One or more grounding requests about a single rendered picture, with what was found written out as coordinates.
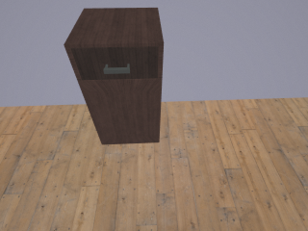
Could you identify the handle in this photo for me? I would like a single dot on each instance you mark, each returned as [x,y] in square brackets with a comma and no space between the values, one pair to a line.
[116,70]

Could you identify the drawer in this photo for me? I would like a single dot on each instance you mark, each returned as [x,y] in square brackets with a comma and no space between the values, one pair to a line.
[142,60]

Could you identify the cabinet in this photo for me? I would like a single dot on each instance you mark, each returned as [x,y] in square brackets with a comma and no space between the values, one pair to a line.
[123,111]

